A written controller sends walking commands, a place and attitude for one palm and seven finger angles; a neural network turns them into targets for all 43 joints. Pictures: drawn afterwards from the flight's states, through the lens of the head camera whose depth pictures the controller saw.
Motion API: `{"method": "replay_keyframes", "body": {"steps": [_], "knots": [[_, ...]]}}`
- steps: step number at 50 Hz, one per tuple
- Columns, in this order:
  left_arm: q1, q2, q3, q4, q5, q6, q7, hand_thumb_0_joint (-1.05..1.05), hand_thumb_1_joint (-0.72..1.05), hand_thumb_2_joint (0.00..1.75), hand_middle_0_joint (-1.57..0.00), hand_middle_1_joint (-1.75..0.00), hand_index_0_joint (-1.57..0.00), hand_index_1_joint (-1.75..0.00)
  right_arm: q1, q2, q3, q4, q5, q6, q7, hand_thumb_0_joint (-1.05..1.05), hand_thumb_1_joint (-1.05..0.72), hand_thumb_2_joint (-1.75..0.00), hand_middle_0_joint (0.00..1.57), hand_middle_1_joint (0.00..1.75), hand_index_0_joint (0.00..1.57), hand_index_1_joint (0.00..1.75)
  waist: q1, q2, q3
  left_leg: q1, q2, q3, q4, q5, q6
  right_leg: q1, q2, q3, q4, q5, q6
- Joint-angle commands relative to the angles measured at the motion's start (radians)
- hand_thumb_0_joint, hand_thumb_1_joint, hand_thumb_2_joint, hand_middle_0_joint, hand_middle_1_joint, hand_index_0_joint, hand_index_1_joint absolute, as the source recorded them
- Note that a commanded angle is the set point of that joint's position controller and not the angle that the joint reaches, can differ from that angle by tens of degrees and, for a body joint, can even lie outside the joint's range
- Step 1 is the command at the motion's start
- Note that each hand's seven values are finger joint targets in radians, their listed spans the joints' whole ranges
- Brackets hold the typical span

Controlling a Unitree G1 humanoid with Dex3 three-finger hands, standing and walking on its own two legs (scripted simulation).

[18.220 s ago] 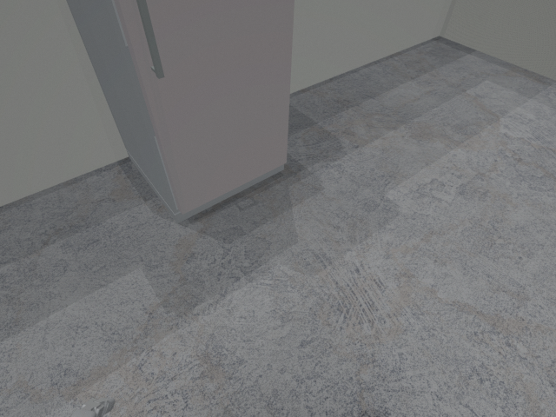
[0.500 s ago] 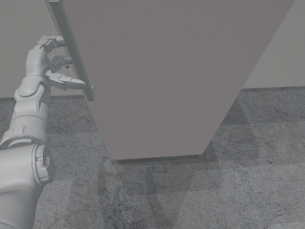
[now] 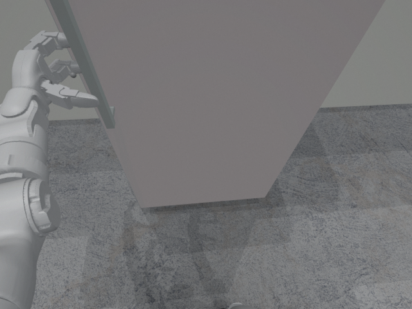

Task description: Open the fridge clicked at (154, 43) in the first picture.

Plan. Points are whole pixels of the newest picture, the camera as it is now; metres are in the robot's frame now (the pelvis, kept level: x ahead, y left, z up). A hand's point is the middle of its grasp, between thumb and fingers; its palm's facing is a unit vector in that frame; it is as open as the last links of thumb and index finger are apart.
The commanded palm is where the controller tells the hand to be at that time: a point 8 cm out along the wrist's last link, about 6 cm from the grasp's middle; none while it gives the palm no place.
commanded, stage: slide the fingers in behind the handle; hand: left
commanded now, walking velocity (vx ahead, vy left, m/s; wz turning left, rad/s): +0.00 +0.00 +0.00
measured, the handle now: (90, 66) +0.55 +0.19 +0.15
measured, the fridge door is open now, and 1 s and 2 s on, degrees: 0 0 0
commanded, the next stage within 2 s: grip the handle and tug to test in 1.74 s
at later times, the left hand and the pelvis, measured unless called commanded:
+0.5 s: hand (85, 80) +0.50 +0.19 +0.15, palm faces +0.01 -1.00 +0.01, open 14.0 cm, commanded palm +0.47 +0.24 +0.15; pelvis +0.01 +0.01 +0.00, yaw +0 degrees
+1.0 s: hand (100, 79) +0.50 +0.16 +0.16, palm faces +0.04 -1.00 +0.00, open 14.0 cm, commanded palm +0.47 +0.22 +0.15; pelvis +0.00 +0.00 +0.00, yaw +0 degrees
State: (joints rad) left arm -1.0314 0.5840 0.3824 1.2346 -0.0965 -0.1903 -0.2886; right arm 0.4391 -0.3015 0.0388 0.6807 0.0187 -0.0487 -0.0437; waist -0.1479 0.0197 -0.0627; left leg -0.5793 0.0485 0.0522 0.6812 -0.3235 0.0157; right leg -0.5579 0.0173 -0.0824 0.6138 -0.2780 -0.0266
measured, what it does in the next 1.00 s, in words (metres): stands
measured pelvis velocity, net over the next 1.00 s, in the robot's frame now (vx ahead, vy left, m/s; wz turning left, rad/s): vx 0.00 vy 0.00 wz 0.00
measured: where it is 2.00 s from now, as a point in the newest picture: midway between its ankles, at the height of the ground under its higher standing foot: outside the picture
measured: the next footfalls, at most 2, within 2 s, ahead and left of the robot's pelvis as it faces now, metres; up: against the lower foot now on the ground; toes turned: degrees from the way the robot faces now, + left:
none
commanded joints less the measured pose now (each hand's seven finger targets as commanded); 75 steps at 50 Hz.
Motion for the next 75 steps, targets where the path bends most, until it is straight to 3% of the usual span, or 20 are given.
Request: {"method": "replay_keyframes", "body": {"steps": [1,4,7,11,16,18,20,21,23,25,28,36,44,49,54,57,59,64,72,75], "knots": [[-0.485,0.236,0.017,-0.235,-0.023,-0.078,0.014,0.00,-0.50,0.30,-0.30,-1.20,-0.30,-1.20,0.126,-0.158,-0.060,-0.065,0.000,-0.029,-0.009,0.00,-0.90,-0.90,0.20,0.30,0.20,0.30,-0.008,0.074,-0.399,0.228,-0.025,-0.069,-0.060,0.249,0.021,0.163,0.013,0.077,-0.051,0.291,0.009],[-0.459,0.227,0.029,-0.259,-0.034,-0.090,0.015,0.00,-0.50,0.30,-0.30,-1.20,-0.30,-1.20,0.127,-0.158,-0.064,-0.072,-0.002,-0.030,-0.004,0.00,-0.90,-0.90,0.20,0.30,0.20,0.30,0.007,0.075,-0.419,0.251,-0.022,-0.070,-0.052,0.269,0.020,0.161,0.016,0.071,-0.045,0.287,0.004],[-0.453,0.188,0.001,-0.249,-0.035,-0.080,0.020,0.00,-0.50,0.30,-0.30,-1.20,-0.30,-1.20,0.113,-0.156,-0.060,-0.076,0.001,-0.029,-0.001,0.00,-0.90,-0.90,0.20,0.30,0.20,0.30,0.001,0.064,-0.362,0.227,-0.021,-0.072,-0.067,0.224,0.018,0.137,0.017,0.069,-0.053,0.250,0.007],[-0.433,0.202,0.022,-0.294,-0.027,-0.088,0.035,0.00,-0.50,0.30,-0.30,-1.20,-0.30,-1.20,0.110,-0.153,-0.066,-0.078,0.000,-0.028,-0.001,0.00,-0.90,-0.90,0.20,0.30,0.20,0.30,0.019,0.084,-0.399,0.273,-0.018,-0.078,-0.064,0.279,0.014,0.142,0.018,0.063,-0.041,0.275,0.002],[-0.389,0.091,-0.032,-0.347,-0.049,-0.081,0.045,0.00,-0.50,0.30,-0.30,-1.20,-0.30,-1.20,0.090,-0.142,-0.068,-0.084,0.000,-0.030,0.007,0.00,-0.90,-0.90,0.20,0.30,0.20,0.30,0.025,0.100,-0.393,0.335,-0.009,-0.084,-0.061,0.356,0.004,0.119,0.022,0.050,-0.036,0.295,0.000],[-0.394,0.105,-0.017,-0.333,-0.049,-0.070,0.054,0.00,-0.50,0.30,-0.30,-1.20,-0.30,-1.20,0.092,-0.145,-0.071,-0.078,0.001,-0.029,0.005,0.00,-0.90,-0.90,0.20,0.30,0.20,0.30,0.021,0.037,-0.365,0.304,-0.009,-0.084,-0.069,0.329,0.008,0.130,0.023,0.048,-0.040,0.289,0.001],[-0.405,0.089,-0.024,-0.367,-0.049,-0.069,0.068,0.00,-0.50,0.30,-0.30,-1.20,-0.30,-1.20,0.084,-0.140,-0.069,-0.080,0.000,-0.030,0.005,0.00,-0.90,-0.90,0.20,0.30,0.20,0.30,0.027,0.068,-0.372,0.322,-0.012,-0.083,-0.067,0.368,0.008,0.138,0.021,0.049,-0.037,0.315,0.001],[-0.385,0.130,0.011,-0.368,-0.039,-0.069,0.078,0.00,-0.50,0.30,-0.30,-1.20,-0.30,-1.20,0.087,-0.142,-0.073,-0.078,-0.001,-0.028,0.004,0.00,-0.90,-0.90,0.20,0.30,0.20,0.30,0.041,0.058,-0.384,0.320,-0.011,-0.084,-0.065,0.375,0.006,0.146,0.020,0.050,-0.033,0.318,0.000],[-0.410,0.068,-0.040,-0.404,-0.034,-0.072,0.091,0.00,-0.50,0.30,-0.30,-1.20,-0.30,-1.20,0.078,-0.132,-0.069,-0.082,-0.001,-0.031,0.008,0.00,-0.90,-0.90,0.20,0.30,0.20,0.30,0.033,0.079,-0.381,0.340,-0.012,-0.086,-0.067,0.388,0.003,0.134,0.020,0.048,-0.034,0.315,0.000],[-0.394,0.101,-0.009,-0.417,-0.027,-0.084,0.107,0.00,-0.50,0.30,-0.30,-1.20,-0.30,-1.20,0.080,-0.132,-0.073,-0.075,-0.004,-0.032,0.008,0.00,-0.90,-0.90,0.20,0.30,0.20,0.30,0.047,0.093,-0.411,0.364,-0.009,-0.092,-0.060,0.443,-0.003,0.146,0.020,0.048,-0.025,0.334,-0.002],[-0.370,0.037,-0.044,-0.401,-0.037,-0.076,0.111,0.00,-0.50,0.30,-0.30,-1.20,-0.30,-1.20,0.066,-0.127,-0.073,-0.078,0.000,-0.033,0.012,0.00,-0.90,-0.90,0.20,0.30,0.20,0.30,0.041,0.040,-0.402,0.354,-0.011,-0.081,-0.063,0.424,0.000,0.164,0.022,0.049,-0.032,0.349,0.001],[-0.382,0.035,-0.054,-0.363,-0.025,-0.057,0.119,0.00,-0.50,0.30,-0.30,-1.20,-0.30,-1.20,0.048,-0.123,-0.065,-0.078,0.003,-0.028,0.007,0.00,-0.90,-0.90,0.20,0.30,0.20,0.30,0.035,0.029,-0.327,0.283,-0.026,-0.063,-0.082,0.318,0.012,0.187,0.014,0.058,-0.050,0.334,0.000],[-0.449,0.038,-0.055,-0.379,-0.026,-0.088,0.134,0.00,-0.50,0.30,-0.30,-1.20,-0.30,-1.20,0.057,-0.123,-0.068,-0.070,0.000,-0.039,0.001,0.00,-0.90,-0.90,0.20,0.30,0.20,0.30,0.025,0.019,-0.394,0.295,-0.033,-0.061,-0.078,0.293,0.018,0.213,0.010,0.067,-0.050,0.337,0.002],[-0.452,0.060,-0.050,-0.309,-0.018,-0.076,0.139,0.00,-0.50,0.30,-0.30,-1.20,-0.30,-1.20,0.055,-0.127,-0.062,-0.065,0.002,-0.040,-0.001,0.00,-0.90,-0.90,0.20,0.30,0.20,0.30,0.018,-0.003,-0.341,0.216,-0.040,-0.047,-0.090,0.207,0.025,0.226,0.005,0.080,-0.066,0.303,0.008],[-0.477,0.074,-0.051,-0.302,-0.016,-0.083,0.128,0.00,-0.50,0.30,-0.30,-1.20,-0.30,-1.20,0.069,-0.130,-0.063,-0.061,0.002,-0.041,-0.002,0.00,-0.90,-0.90,0.20,0.30,0.20,0.30,0.006,-0.002,-0.363,0.211,-0.042,-0.047,-0.083,0.207,0.028,0.236,0.005,0.085,-0.064,0.315,0.009],[-0.467,0.082,-0.029,-0.337,-0.026,-0.099,0.127,0.00,-0.50,0.30,-0.30,-1.20,-0.30,-1.20,0.069,-0.129,-0.067,-0.064,0.001,-0.045,0.002,0.00,-0.90,-0.90,0.20,0.30,0.20,0.30,0.025,0.041,-0.428,0.243,-0.044,-0.046,-0.076,0.242,0.023,0.255,0.007,0.088,-0.055,0.347,0.006],[-0.441,0.061,-0.039,-0.334,-0.029,-0.102,0.127,0.00,-0.50,0.30,-0.30,-1.20,-0.30,-1.20,0.076,-0.127,-0.068,-0.066,-0.001,-0.043,0.004,0.00,-0.90,-0.90,0.20,0.30,0.20,0.30,0.023,0.015,-0.431,0.246,-0.043,-0.044,-0.072,0.274,0.026,0.264,0.010,0.083,-0.052,0.375,0.007],[-0.437,-0.005,-0.089,-0.353,-0.033,-0.098,0.131,0.00,-0.50,0.30,-0.30,-1.20,-0.30,-1.20,0.072,-0.126,-0.073,-0.062,0.002,-0.042,0.009,0.00,-0.90,-0.90,0.20,0.30,0.20,0.30,0.014,0.015,-0.387,0.267,-0.037,-0.046,-0.076,0.276,0.025,0.226,0.014,0.073,-0.059,0.356,0.006],[-0.448,0.034,-0.059,-0.291,-0.023,-0.068,0.141,0.00,-0.50,0.30,-0.30,-1.20,-0.30,-1.20,0.074,-0.130,-0.070,-0.048,0.002,-0.039,0.005,0.00,-0.90,-0.90,0.20,0.30,0.20,0.30,0.008,-0.010,-0.346,0.231,-0.038,-0.049,-0.085,0.238,0.026,0.213,0.011,0.078,-0.065,0.331,0.009],[-0.490,0.020,-0.073,-0.309,-0.020,-0.072,0.141,0.00,-0.50,0.30,-0.30,-1.20,-0.30,-1.20,0.080,-0.127,-0.070,-0.044,-0.001,-0.041,0.005,0.00,-0.90,-0.90,0.20,0.30,0.20,0.30,0.003,0.031,-0.360,0.265,-0.037,-0.059,-0.079,0.273,0.022,0.186,0.010,0.069,-0.057,0.331,0.005]]}}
